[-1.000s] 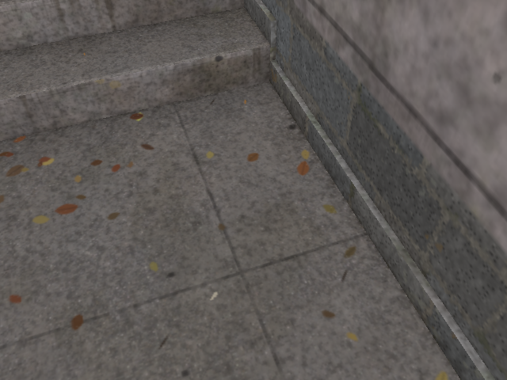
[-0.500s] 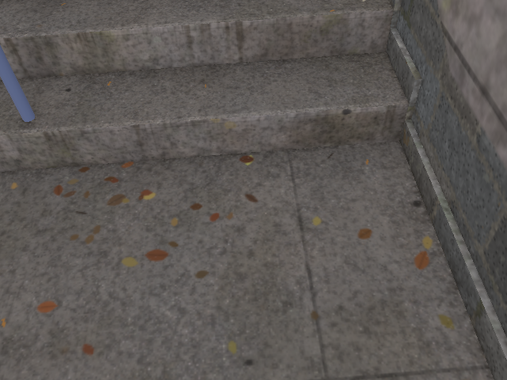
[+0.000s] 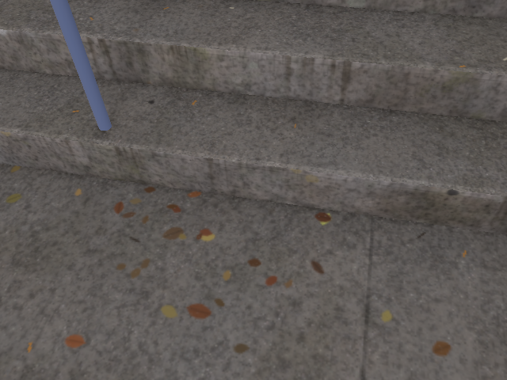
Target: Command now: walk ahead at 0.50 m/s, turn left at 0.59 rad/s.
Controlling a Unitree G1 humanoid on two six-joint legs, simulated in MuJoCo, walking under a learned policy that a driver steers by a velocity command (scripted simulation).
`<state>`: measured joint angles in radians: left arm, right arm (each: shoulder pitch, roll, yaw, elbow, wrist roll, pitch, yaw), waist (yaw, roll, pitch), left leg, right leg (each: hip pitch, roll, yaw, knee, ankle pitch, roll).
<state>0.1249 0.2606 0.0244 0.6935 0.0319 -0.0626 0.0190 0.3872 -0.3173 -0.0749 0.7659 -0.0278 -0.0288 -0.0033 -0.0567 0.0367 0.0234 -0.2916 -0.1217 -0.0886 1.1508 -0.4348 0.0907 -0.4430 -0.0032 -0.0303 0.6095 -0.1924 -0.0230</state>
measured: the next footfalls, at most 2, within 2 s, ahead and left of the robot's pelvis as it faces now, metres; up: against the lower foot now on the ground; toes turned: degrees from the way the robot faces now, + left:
left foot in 0.40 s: +0.33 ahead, +0.17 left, +0.00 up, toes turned +7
right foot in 0.90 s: +0.62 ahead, -0.06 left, +0.00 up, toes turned -15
